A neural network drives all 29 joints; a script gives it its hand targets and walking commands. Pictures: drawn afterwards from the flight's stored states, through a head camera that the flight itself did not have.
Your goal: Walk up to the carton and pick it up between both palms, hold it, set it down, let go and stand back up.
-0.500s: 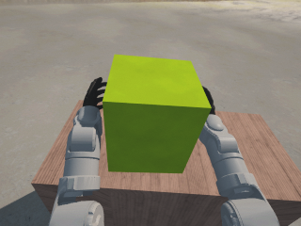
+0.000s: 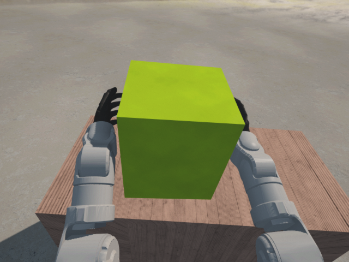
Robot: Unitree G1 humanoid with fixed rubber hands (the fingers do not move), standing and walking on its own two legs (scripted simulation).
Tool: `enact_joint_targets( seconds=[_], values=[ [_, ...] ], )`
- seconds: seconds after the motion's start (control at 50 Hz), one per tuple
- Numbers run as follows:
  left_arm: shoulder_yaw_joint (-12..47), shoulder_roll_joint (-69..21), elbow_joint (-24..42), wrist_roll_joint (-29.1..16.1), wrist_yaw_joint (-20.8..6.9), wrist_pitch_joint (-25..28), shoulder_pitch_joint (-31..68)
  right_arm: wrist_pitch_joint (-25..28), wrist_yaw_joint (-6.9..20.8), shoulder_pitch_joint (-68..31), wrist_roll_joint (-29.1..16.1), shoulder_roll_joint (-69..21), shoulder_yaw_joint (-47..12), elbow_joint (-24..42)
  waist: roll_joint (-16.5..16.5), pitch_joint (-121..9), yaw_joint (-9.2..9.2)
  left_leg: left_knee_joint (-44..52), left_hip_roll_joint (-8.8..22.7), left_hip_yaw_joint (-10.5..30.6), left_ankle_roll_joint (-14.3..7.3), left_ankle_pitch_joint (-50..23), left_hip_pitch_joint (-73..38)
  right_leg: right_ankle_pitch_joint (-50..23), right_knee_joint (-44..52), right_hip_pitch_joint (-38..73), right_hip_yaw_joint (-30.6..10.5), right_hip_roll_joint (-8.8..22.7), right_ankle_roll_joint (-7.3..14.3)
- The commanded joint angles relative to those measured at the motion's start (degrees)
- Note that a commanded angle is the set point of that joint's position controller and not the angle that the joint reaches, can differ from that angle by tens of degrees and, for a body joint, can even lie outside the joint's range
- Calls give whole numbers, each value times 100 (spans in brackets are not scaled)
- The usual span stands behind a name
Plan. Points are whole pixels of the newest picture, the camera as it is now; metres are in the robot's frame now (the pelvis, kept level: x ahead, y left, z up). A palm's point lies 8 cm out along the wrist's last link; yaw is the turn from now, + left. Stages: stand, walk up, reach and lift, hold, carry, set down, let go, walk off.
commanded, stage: hold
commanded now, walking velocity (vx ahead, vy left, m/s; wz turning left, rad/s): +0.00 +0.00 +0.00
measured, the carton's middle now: (172, 133) +0.38 -0.01 +0.16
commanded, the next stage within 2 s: none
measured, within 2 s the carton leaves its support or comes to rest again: neither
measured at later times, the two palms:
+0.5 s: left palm (103, 123) +0.36 +0.15 +0.20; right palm (239, 132) +0.36 -0.16 +0.18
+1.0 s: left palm (106, 121) +0.37 +0.14 +0.20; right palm (240, 131) +0.36 -0.16 +0.18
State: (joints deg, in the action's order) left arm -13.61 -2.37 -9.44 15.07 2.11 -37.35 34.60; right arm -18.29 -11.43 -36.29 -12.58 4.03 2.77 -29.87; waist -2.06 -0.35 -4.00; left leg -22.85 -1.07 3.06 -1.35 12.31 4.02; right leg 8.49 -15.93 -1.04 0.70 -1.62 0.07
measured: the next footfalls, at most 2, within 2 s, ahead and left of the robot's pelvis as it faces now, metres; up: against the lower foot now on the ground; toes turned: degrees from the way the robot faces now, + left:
none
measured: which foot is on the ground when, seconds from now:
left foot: down 0.00-1.00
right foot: down 0.00-1.00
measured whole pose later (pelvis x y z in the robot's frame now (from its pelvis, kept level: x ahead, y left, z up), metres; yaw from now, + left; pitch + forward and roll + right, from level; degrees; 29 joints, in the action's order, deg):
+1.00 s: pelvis +0.00 +0.00 +0.00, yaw +0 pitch -6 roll -2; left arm -14.0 -2.5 -11.5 15.3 2.5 -36.7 36.1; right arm -17.4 -11.0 -37.4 -12.6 4.6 2.9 -31.9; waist -2.0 -0.8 -3.9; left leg -22.4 -1.0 2.7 -1.4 11.8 4.6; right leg 8.1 -15.8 -1.9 0.5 -1.6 0.1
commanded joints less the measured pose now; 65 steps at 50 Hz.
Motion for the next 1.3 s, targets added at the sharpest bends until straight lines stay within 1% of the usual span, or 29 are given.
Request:
enact_joint_targets(
  seconds=[0.0,0.04,0.1,0.16,0.18,0.2,0.26,0.28,0.3,0.32,0.34,0.42,0.46,0.48,0.52,0.56,0.58,0.68,0.72,0.8,0.9,0.92,0.98,1.0,1.04,1.12,1.22,1.26,1.28],
  values=[
    [3068,-3614,431,-771,-752,275,3707,245,474,-4740,-393,-3758,-2426,1666,410,-2002,-69,390,-43,-76,294,-1648,-617,-908,149,425,132,-177,-139],
    [3127,-3712,523,-873,-777,270,3534,315,466,-4852,-501,-3755,-2525,2049,371,-2385,-51,296,-70,-74,302,-1907,-667,-1264,64,611,113,-188,-178],
    [3191,-3680,606,-842,-779,285,3591,307,415,-4865,-505,-3753,-2572,2088,430,-2386,-115,171,-94,-57,329,-2171,-784,-1497,88,616,107,-194,-182],
    [3032,-3619,315,-765,-813,252,3513,310,406,-4975,-445,-3778,-2553,2040,294,-2225,-53,267,-118,-89,238,-1787,-544,-1320,78,615,132,-174,-197],
    [3021,-3617,510,-775,-807,251,3517,272,406,-4694,-446,-3775,-2548,1859,300,-2242,-123,277,-86,-59,263,-1897,-662,-1411,51,645,139,-191,-189],
    [3071,-3626,725,-803,-801,283,3671,303,416,-4840,-516,-3851,-2606,2079,334,-2424,-32,259,-86,-82,279,-1990,-658,-1451,31,710,155,-200,-211],
    [3028,-3560,695,-830,-784,309,3697,271,405,-4722,-500,-3906,-2651,2001,264,-2334,-33,251,-133,-78,271,-2013,-618,-1684,27,785,100,-186,-265],
    [3039,-3534,683,-835,-794,332,3814,275,394,-4837,-464,-3942,-2661,2043,217,-2329,-34,301,-141,-108,265,-1848,-530,-1562,20,767,118,-194,-270],
    [2856,-3544,222,-715,-806,290,3729,251,411,-4958,-435,-3877,-2578,1860,215,-2000,20,354,-121,-92,221,-1619,-460,-1316,80,595,85,-160,-229],
    [2957,-3621,507,-804,-824,314,3701,289,424,-4866,-469,-3916,-2576,1985,170,-2219,-2,381,-105,-108,221,-1598,-504,-1232,78,647,116,-194,-226],
    [3176,-3812,590,-890,-803,298,3663,356,425,-5058,-502,-3902,-2624,2317,392,-2535,-14,275,-103,-83,281,-1899,-616,-1386,24,701,118,-215,-172],
    [3193,-3703,677,-882,-767,302,3773,344,423,-4984,-519,-3846,-2612,2127,404,-2513,-65,206,-102,-76,323,-2000,-772,-1413,31,590,127,-199,-186],
    [2963,-3689,61,-695,-813,219,3490,284,433,-4976,-371,-3736,-2414,1824,358,-1837,-39,342,-79,-108,251,-1615,-570,-1044,151,450,134,-188,-174],
    [2954,-3631,382,-756,-829,275,3783,291,453,-4992,-358,-3836,-2424,1756,254,-2011,7,407,-81,-140,235,-1474,-502,-847,124,472,152,-207,-173],
    [2935,-3668,316,-821,-805,340,4046,305,507,-5022,-258,-3894,-2265,1533,308,-2058,-51,516,-41,-123,195,-1142,-440,-503,158,289,155,-161,-142],
    [3159,-3744,530,-956,-755,412,4192,396,529,-5134,-321,-3933,-2292,1779,481,-2510,-105,350,-52,-110,286,-1513,-608,-789,105,346,172,-190,-144],
    [3117,-3727,395,-898,-731,384,3983,346,520,-4894,-305,-3867,-2322,1581,507,-2231,-133,345,-62,-109,333,-1627,-662,-865,118,353,170,-194,-120],
    [2909,-3728,25,-779,-815,273,3697,374,478,-5166,-335,-3745,-2293,1791,320,-2131,-50,353,-73,-127,270,-1540,-570,-720,194,394,160,-194,-142],
    [2987,-3769,266,-910,-770,395,4001,419,502,-5360,-347,-3940,-2338,1925,296,-2396,-50,358,-74,-141,243,-1472,-455,-755,141,452,132,-191,-159],
    [3061,-3728,291,-895,-691,434,3969,373,526,-5016,-359,-3874,-2429,1610,358,-2434,-95,337,-63,-88,269,-1621,-648,-893,130,426,141,-196,-127],
    [3063,-3787,244,-897,-679,440,3973,473,505,-5447,-449,-3932,-2527,2045,358,-2625,74,258,-120,-118,240,-1732,-552,-1019,80,441,116,-200,-186],
    [3150,-3806,478,-963,-647,418,3821,423,496,-5123,-507,-3907,-2551,1956,371,-2642,-34,266,-65,-77,266,-1862,-698,-1109,73,443,108,-221,-158],
    [3036,-3625,374,-838,-710,348,3742,316,457,-4834,-465,-3794,-2478,1645,332,-2273,-87,282,-91,-98,274,-1772,-676,-1161,86,536,119,-193,-202],
    [2818,-3576,7,-689,-763,303,3802,270,464,-4849,-340,-3741,-2286,1357,347,-1863,-63,409,-87,-117,253,-1396,-447,-766,170,428,128,-158,-188],
    [3023,-3702,555,-754,-773,317,3803,316,472,-4708,-416,-3836,-2455,1613,404,-2302,-132,319,-80,-78,311,-1899,-668,-1285,64,663,130,-204,-170],
    [3188,-3721,502,-906,-752,322,3694,380,414,-4986,-561,-3848,-2622,2171,432,-2454,-123,148,-120,-72,337,-2178,-730,-1616,27,720,125,-223,-203],
    [3152,-3665,726,-818,-731,332,3606,331,395,-4707,-564,-3845,-2697,2091,326,-2464,-51,157,-95,-63,332,-2358,-764,-1783,-6,771,123,-236,-196],
    [3243,-3654,809,-869,-756,298,3614,287,387,-4638,-603,-3791,-2731,2066,332,-2431,-163,182,-75,-35,359,-2345,-821,-1779,10,770,124,-237,-187],
    [3140,-3596,775,-840,-770,284,3586,302,395,-4737,-617,-3778,-2733,2182,238,-2327,-81,195,-77,-40,321,-2245,-788,-1669,45,716,111,-222,-218]
  ],
)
